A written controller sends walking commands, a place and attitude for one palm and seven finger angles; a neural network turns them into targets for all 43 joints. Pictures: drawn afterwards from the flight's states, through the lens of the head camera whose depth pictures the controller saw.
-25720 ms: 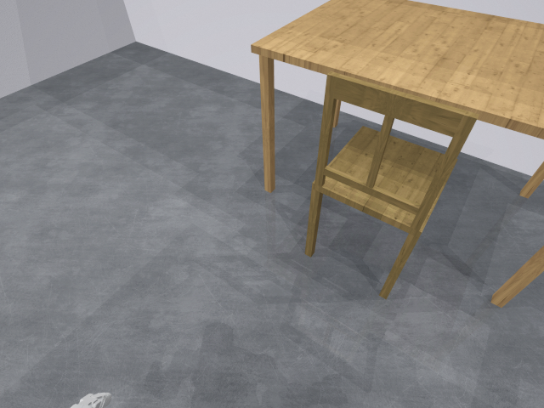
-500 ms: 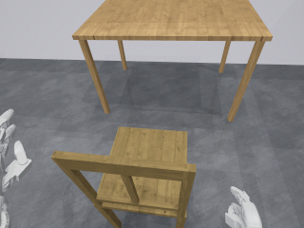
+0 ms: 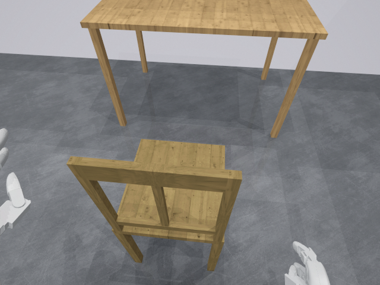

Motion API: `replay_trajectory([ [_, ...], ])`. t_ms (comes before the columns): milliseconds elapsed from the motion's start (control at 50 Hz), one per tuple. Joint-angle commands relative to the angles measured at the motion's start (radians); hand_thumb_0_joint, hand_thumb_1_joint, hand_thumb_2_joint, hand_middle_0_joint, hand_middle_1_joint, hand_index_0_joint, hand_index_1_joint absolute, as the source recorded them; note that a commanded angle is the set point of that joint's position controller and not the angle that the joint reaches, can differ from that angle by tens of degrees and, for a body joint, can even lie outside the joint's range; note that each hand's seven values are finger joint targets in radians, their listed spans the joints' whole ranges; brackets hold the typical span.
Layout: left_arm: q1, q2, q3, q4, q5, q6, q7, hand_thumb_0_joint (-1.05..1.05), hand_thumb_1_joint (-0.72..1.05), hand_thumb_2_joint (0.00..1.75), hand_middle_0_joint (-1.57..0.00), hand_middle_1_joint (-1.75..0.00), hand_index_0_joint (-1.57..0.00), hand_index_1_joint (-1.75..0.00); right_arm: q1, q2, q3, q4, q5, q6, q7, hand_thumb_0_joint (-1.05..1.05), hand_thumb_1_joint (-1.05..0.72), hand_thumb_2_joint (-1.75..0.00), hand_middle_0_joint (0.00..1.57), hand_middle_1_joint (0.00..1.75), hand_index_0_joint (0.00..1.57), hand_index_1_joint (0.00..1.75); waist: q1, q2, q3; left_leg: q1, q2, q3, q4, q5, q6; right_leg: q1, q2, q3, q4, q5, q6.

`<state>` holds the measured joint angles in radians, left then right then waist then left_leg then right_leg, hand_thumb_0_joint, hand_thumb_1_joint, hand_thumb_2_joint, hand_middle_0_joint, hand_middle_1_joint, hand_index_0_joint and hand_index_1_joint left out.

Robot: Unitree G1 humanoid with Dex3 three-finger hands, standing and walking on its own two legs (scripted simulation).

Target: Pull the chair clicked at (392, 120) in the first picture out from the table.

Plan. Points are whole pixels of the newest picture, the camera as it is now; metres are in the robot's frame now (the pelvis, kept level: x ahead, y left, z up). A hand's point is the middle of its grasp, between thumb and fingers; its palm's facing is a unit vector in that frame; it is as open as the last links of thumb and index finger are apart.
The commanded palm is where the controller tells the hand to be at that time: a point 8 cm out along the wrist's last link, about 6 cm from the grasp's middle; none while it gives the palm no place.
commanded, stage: step back with the hand held close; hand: left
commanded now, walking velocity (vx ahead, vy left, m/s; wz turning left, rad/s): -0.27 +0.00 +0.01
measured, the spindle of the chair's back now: (161, 206) +0.33 +0.11 -0.11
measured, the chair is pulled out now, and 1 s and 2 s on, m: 0.68 0.68 0.68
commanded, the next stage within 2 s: stop stepping back and stand still in 1.44 s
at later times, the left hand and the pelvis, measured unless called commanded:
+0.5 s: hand (10, 212) +0.18 +0.27 +0.17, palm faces +0.45 -0.76 -0.46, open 7.4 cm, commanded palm +0.11 +0.31 +0.18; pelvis -0.02 +0.01 -0.01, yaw +1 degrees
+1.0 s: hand out of the picture +0.14 +0.26 +0.17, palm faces +0.45 -0.75 -0.49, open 7.4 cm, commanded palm +0.07 +0.30 +0.18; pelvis -0.05 -0.01 +0.00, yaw +3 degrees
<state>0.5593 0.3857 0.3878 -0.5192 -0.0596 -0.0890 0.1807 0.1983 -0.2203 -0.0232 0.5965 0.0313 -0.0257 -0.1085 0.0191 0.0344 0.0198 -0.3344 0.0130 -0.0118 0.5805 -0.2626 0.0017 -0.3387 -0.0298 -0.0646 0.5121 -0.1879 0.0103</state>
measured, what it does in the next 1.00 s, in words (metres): steps on the spot: left foot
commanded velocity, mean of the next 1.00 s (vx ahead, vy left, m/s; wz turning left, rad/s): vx -0.38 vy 0.00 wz -0.01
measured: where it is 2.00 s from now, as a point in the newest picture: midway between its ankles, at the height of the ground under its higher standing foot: outside the picture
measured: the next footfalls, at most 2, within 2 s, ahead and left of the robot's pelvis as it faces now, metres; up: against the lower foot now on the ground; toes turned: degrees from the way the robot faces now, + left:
left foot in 1.00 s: -0.02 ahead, +0.12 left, +0.00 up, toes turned +3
right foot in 1.24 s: -0.07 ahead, -0.15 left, +0.00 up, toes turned -1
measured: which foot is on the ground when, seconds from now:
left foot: down 0.00-0.80, up 0.82-0.98, down 1.00-1.00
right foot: down 0.00-1.00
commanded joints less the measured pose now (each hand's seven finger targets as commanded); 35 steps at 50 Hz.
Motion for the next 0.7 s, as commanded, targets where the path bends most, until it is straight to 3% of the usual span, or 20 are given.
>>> replay_trajectory([
  [0, -0.062, 0.208, 0.158, -0.207, 0.019, -0.081, 0.033, 0.0, 0.9, 0.9, -0.2, -0.3, -0.2, -0.3, -0.089, -0.113, -0.028, -0.166, -0.006, -0.071, -0.011, 0.0, -0.9, -0.9, 0.2, 0.3, 0.2, 0.3, -0.01, 0.024, -0.054, -0.116, 0.092, -0.113, -0.154, -0.237, 0.039, 0.056, -0.103, 0.157, -0.138, -0.252, -0.036],
  [40, -0.061, 0.203, 0.163, -0.203, 0.028, -0.09, 0.035, 0.0, 0.9, 0.9, -0.2, -0.3, -0.2, -0.3, -0.083, -0.119, -0.028, -0.172, -0.007, -0.08, -0.01, 0.0, -0.9, -0.9, 0.2, 0.3, 0.2, 0.3, -0.008, 0.047, -0.048, -0.194, 0.111, -0.137, -0.2, -0.29, 0.048, 0.115, -0.072, 0.131, -0.098, -0.259, -0.021],
  [60, -0.061, 0.217, 0.175, -0.213, 0.03, -0.094, 0.037, 0.0, 0.9, 0.9, -0.2, -0.3, -0.2, -0.3, -0.085, -0.125, -0.033, -0.167, -0.003, -0.085, -0.012, 0.0, -0.9, -0.9, 0.2, 0.3, 0.2, 0.3, -0.009, 0.093, -0.048, -0.218, 0.122, -0.143, -0.221, -0.299, 0.055, 0.149, -0.064, 0.123, -0.076, -0.221, -0.018],
  [80, -0.055, 0.199, 0.164, -0.222, 0.03, -0.098, 0.036, 0.0, 0.9, 0.9, -0.2, -0.3, -0.2, -0.3, -0.078, -0.121, -0.029, -0.174, -0.004, -0.091, -0.009, 0.0, -0.9, -0.9, 0.2, 0.3, 0.2, 0.3, -0.008, 0.098, -0.057, -0.236, 0.127, -0.15, -0.229, -0.295, 0.058, 0.177, -0.054, 0.111, -0.045, -0.186, -0.015],
  [180, -0.026, 0.192, 0.177, -0.212, 0.032, -0.113, 0.032, 0.0, 0.9, 0.9, -0.2, -0.3, -0.2, -0.3, -0.071, -0.117, -0.034, -0.168, -0.007, -0.114, -0.003, 0.0, -0.9, -0.9, 0.2, 0.3, 0.2, 0.3, -0.005, 0.098, -0.079, -0.299, 0.139, -0.147, -0.224, -0.273, 0.063, 0.251, -0.044, 0.099, 0.018, -0.063, -0.008],
  [240, -0.052, 0.185, 0.173, -0.225, 0.038, -0.123, 0.025, 0.0, 0.9, 0.9, -0.2, -0.3, -0.2, -0.3, -0.057, -0.124, -0.04, -0.17, -0.009, -0.122, 0.006, 0.0, -0.9, -0.9, 0.2, 0.3, 0.2, 0.3, -0.006, 0.058, -0.056, -0.366, 0.136, -0.147, -0.196, -0.343, 0.064, 0.242, -0.049, 0.126, 0.031, -0.094, -0.015],
  [320, -0.074, 0.199, 0.174, -0.244, 0.029, -0.131, 0.026, 0.0, 0.9, 0.9, -0.2, -0.3, -0.2, -0.3, -0.048, -0.118, -0.042, -0.151, -0.016, -0.126, 0.012, 0.0, -0.9, -0.9, 0.2, 0.3, 0.2, 0.3, -0.013, -0.035, -0.071, -0.225, 0.075, -0.106, -0.06, -0.274, 0.034, 0.078, -0.12, 0.215, -0.094, -0.14, -0.06],
  [380, -0.049, 0.211, 0.188, -0.239, 0.023, -0.129, 0.032, 0.0, 0.9, 0.9, -0.2, -0.3, -0.2, -0.3, -0.053, -0.113, -0.042, -0.128, -0.024, -0.118, 0.015, 0.0, -0.9, -0.9, 0.2, 0.3, 0.2, 0.3, -0.016, -0.062, -0.112, -0.132, 0.063, -0.096, -0.004, -0.2, 0.025, 0.017, -0.159, 0.229, -0.137, -0.146, -0.083],
  [440, -0.028, 0.221, 0.204, -0.271, 0.023, -0.141, 0.033, 0.0, 0.9, 0.9, -0.2, -0.3, -0.2, -0.3, -0.068, -0.118, -0.044, -0.13, -0.025, -0.115, 0.015, 0.0, -0.9, -0.9, 0.2, 0.3, 0.2, 0.3, -0.015, -0.026, -0.142, -0.141, 0.089, -0.131, -0.063, -0.146, 0.033, 0.051, -0.123, 0.177, -0.09, -0.113, -0.065],
  [500, 0.007, 0.214, 0.227, -0.282, 0.031, -0.155, 0.031, 0.0, 0.9, 0.9, -0.2, -0.3, -0.2, -0.3, -0.09, -0.125, -0.044, -0.143, -0.022, -0.121, 0.007, 0.0, -0.9, -0.9, 0.2, 0.3, 0.2, 0.3, -0.011, 0.134, -0.148, -0.295, 0.187, -0.202, -0.218, -0.151, 0.07, 0.205, -0.021, 0.082, 0.099, -0.036, -0.013],
  [540, -0.003, 0.206, 0.229, -0.288, 0.033, -0.166, 0.023, 0.0, 0.9, 0.9, -0.2, -0.3, -0.2, -0.3, -0.085, -0.115, -0.047, -0.144, -0.023, -0.133, 0.001, 0.0, -0.9, -0.9, 0.2, 0.3, 0.2, 0.3, -0.01, 0.173, -0.142, -0.359, 0.236, -0.23, -0.241, -0.07, 0.09, 0.271, 0.008, 0.057, 0.211, 0.026, 0.001],
  [620, 0.031, 0.195, 0.212, -0.294, 0.011, -0.191, 0.001, 0.0, 0.9, 0.9, -0.2, -0.3, -0.2, -0.3, -0.055, -0.105, -0.051, -0.096, -0.04, -0.158, 0.013, 0.0, -0.9, -0.9, 0.2, 0.3, 0.2, 0.3, -0.009, 0.179, -0.17, -0.097, 0.257, -0.23, -0.142, 0.359, 0.099, 0.114, 0.002, 0.059, 0.13, -0.115, -0.014],
  [640, 0.026, 0.188, 0.202, -0.296, 0.009, -0.2, -0.004, 0.0, 0.9, 0.9, -0.2, -0.3, -0.2, -0.3, -0.049, -0.106, -0.05, -0.086, -0.046, -0.164, 0.019, 0.0, -0.9, -0.9, 0.2, 0.3, 0.2, 0.3, -0.009, 0.178, -0.176, -0.02, 0.252, -0.228, -0.109, 0.484, 0.095, 0.098, 0.001, 0.054, 0.056, -0.068, -0.016],
  [680, 0.029, 0.175, 0.187, -0.301, 0.006, -0.202, -0.014, 0.0, 0.9, 0.9, -0.2, -0.3, -0.2, -0.3, -0.055, -0.107, -0.059, -0.076, -0.041, -0.168, 0.025, 0.0, -0.9, -0.9, 0.2, 0.3, 0.2, 0.3, -0.008, 0.152, -0.209, 0.03, 0.235, -0.191, -0.067, 0.517, 0.069, 0.124, 0.0, 0.049, 0.015, -0.004, -0.029],
])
